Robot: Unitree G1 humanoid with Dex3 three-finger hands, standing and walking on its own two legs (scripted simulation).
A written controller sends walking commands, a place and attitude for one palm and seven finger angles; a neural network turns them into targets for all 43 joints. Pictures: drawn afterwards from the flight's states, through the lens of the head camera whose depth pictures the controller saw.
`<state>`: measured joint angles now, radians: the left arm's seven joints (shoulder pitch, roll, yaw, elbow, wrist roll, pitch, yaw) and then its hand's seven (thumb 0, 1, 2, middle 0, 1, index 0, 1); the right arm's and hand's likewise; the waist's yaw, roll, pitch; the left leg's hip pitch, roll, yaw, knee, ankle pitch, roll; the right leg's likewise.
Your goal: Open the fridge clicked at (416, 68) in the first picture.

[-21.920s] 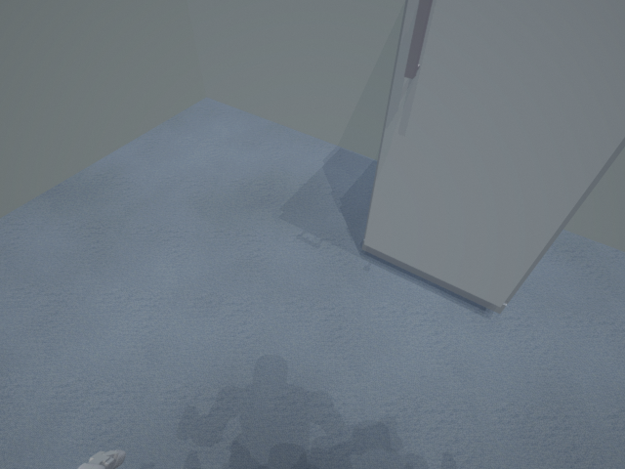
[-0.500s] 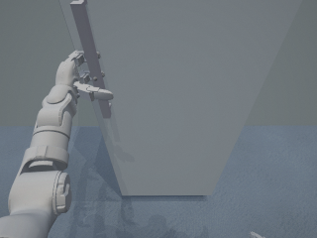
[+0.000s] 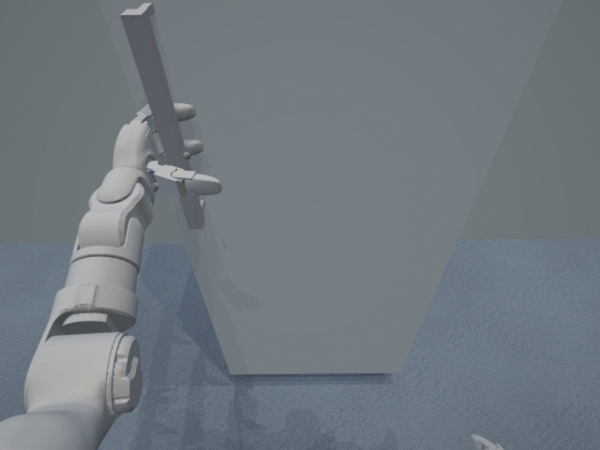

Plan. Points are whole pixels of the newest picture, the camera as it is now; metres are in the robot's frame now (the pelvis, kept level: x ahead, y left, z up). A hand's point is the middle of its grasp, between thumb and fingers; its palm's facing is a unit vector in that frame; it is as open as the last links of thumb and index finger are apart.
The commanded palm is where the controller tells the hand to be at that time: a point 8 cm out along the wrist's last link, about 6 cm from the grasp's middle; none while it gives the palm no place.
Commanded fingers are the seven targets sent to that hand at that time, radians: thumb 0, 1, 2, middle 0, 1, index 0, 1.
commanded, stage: slide the fingers in behind the handle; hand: left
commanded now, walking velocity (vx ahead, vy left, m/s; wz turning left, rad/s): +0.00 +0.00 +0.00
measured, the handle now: (176, 134) +0.48 +0.19 +0.21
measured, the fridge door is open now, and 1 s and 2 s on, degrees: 0 0 0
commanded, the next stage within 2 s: grip the handle and tug to test in 0.38 s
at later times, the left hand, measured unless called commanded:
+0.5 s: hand (188, 156) +0.43 +0.16 +0.21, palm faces +0.07 -1.00 +0.01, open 14.0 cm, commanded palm +0.41 +0.21 +0.21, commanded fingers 0.00 -0.41 0.34 -0.31 -1.21 -0.31 -1.21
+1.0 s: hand (184, 156) +0.43 +0.17 +0.21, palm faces +0.06 -1.00 +0.03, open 8.1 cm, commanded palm +0.40 +0.22 +0.21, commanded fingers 0.00 0.76 0.84 -0.44 -1.38 -0.44 -1.38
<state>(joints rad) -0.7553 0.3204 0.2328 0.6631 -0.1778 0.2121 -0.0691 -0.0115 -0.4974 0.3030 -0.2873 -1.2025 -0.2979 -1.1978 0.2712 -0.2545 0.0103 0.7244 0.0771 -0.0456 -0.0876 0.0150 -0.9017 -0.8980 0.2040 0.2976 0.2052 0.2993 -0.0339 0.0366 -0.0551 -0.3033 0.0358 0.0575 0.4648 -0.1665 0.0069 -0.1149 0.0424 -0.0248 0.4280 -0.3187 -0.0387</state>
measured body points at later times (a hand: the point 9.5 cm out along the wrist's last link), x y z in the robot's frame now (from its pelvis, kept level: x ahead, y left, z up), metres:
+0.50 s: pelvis +0.00 +0.00 +0.00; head -0.01 -0.01 +0.45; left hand +0.42 +0.22 +0.21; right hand +0.12 -0.25 -0.11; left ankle +0.05 +0.12 -0.74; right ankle -0.06 -0.09 -0.74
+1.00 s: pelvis +0.00 +0.01 +0.00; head -0.02 +0.00 +0.45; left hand +0.42 +0.22 +0.21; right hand +0.11 -0.25 -0.11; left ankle +0.05 +0.12 -0.74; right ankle -0.06 -0.09 -0.74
